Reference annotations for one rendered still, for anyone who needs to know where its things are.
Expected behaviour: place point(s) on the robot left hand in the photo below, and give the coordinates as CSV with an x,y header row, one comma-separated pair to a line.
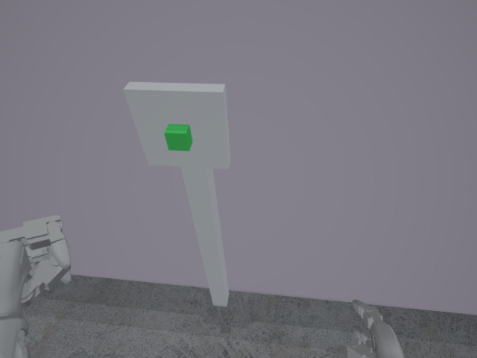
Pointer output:
x,y
47,249

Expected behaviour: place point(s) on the panel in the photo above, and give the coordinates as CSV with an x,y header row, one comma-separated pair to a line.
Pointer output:
x,y
153,106

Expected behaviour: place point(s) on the robot left forearm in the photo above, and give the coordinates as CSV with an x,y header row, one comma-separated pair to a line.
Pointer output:
x,y
13,330

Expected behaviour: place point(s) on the robot right hand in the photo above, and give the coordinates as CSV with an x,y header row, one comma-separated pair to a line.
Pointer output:
x,y
380,342

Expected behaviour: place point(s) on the button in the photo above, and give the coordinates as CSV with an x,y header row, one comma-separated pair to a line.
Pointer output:
x,y
178,137

